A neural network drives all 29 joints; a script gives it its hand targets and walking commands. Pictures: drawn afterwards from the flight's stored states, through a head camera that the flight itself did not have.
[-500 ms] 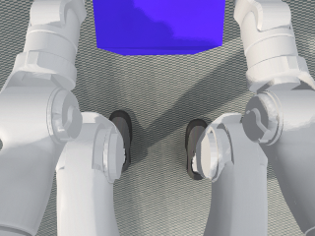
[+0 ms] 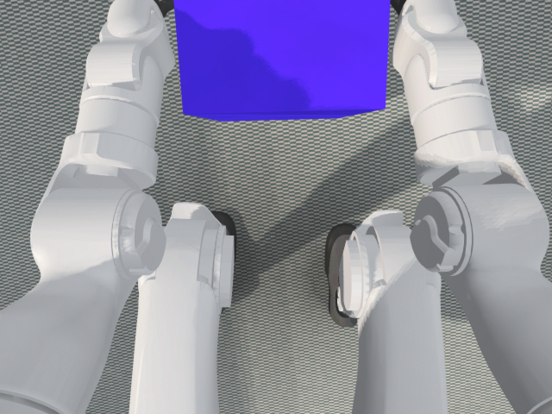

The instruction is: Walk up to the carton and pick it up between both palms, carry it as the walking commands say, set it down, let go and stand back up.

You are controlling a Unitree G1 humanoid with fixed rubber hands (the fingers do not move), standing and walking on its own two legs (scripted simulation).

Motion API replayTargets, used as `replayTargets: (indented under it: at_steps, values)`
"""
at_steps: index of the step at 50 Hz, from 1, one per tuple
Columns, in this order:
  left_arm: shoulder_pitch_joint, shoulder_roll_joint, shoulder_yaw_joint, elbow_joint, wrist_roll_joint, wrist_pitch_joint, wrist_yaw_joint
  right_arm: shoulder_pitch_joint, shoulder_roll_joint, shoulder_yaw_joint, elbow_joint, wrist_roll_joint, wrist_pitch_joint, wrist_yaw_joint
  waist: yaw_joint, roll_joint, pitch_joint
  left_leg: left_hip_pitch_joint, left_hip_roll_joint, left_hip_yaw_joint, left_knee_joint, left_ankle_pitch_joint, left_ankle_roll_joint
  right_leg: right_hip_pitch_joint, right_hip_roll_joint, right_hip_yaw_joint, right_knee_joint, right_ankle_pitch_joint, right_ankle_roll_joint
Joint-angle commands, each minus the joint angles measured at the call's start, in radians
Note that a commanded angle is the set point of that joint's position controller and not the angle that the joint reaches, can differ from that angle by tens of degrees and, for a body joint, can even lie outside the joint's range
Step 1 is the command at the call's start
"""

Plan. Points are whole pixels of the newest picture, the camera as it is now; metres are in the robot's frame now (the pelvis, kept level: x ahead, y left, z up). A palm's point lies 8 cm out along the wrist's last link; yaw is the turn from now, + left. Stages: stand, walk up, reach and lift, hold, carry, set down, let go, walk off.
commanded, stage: reach and lift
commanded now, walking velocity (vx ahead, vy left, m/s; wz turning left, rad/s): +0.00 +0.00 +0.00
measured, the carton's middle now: (279, 32) +0.53 +0.02 -0.22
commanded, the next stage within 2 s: none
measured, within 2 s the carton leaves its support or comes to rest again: neither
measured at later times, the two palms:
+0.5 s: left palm out of the picture +0.53 +0.17 -0.09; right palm out of the picture +0.56 -0.12 -0.08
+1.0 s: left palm out of the picture +0.51 +0.17 -0.01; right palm out of the picture +0.53 -0.12 +0.00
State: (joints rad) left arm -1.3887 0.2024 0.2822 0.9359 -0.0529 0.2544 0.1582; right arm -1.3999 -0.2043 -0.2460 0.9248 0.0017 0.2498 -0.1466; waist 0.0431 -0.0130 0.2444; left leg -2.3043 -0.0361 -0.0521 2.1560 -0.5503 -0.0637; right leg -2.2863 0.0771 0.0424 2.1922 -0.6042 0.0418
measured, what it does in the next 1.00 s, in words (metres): rises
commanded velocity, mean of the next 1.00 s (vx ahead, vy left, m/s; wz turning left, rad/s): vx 0.00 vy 0.00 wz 0.00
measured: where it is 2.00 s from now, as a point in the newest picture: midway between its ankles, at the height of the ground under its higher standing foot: (279, 285)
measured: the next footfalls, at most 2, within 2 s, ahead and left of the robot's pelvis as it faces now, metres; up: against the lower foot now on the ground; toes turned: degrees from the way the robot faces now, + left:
none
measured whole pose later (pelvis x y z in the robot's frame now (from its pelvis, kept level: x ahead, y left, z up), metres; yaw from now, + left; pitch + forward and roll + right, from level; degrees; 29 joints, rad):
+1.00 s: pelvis +0.00 +0.00 +0.09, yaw +0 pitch +43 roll +1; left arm -1.20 0.03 0.50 0.69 0.19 0.38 0.09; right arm -1.25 -0.07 -0.43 0.77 -0.19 0.35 -0.07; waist 0.03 -0.02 0.03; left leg -2.10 -0.04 -0.05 1.86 -0.50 -0.06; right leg -2.09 0.07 0.05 1.89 -0.55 0.04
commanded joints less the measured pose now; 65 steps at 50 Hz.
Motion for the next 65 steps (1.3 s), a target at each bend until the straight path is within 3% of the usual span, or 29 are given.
replayTargets:
  at_steps: [1, 5, 14, 31, 41, 65]
  values:
    - [-0.692, -1.049, -0.359, -0.240, -0.091, -0.023, -0.309, -0.621, 1.085, 0.376, -0.136, 0.091, -0.005, 0.304, 0.030, -0.041, -1.369, 0.717, -0.101, 0.147, -0.149, 0.420, 0.035, 0.625, 0.085, -0.114, -0.206, 0.407, -0.021]
    - [-0.726, -1.037, -0.346, -0.251, -0.052, -0.004, -0.304, -0.617, 1.066, 0.327, -0.103, 0.052, 0.011, 0.306, 0.011, -0.017, -1.326, 0.735, -0.104, 0.149, -0.188, 0.353, 0.031, 0.584, 0.082, -0.116, -0.241, 0.329, -0.026]
    - [-0.717, -1.056, -0.314, -0.234, 0.007, 0.035, -0.308, -0.607, 1.080, 0.272, -0.068, 0.009, 0.048, 0.324, 0.011, 0.000, -1.304, 0.755, -0.107, 0.153, -0.248, 0.295, 0.030, 0.574, 0.085, -0.119, -0.297, 0.263, -0.029]
    - [-0.624, -1.131, -0.409, -0.358, -0.019, 0.067, -0.307, -0.543, 1.166, 0.380, -0.224, 0.032, 0.079, 0.309, 0.019, -0.029, -1.557, 0.865, -0.122, 0.142, -0.290, 0.465, 0.023, 0.774, 0.104, -0.107, -0.342, 0.451, -0.014]
    - [-0.558, -1.159, -0.327, -0.265, 0.058, 0.083, -0.321, -0.478, 1.169, 0.303, -0.135, -0.033, 0.088, 0.311, 0.016, -0.032, -1.365, 0.819, -0.122, 0.143, -0.376, 0.355, 0.022, 0.732, 0.098, -0.095, -0.436, 0.351, -0.015]
    - [-0.491, -1.265, -0.323, -0.275, 0.099, 0.126, -0.325, -0.420, 1.247, 0.281, -0.153, -0.064, 0.120, 0.322, 0.002, -0.006, -1.429, 0.975, -0.136, 0.135, -0.549, 0.320, 0.018, 0.831, 0.108, -0.107, -0.597, 0.301, -0.013]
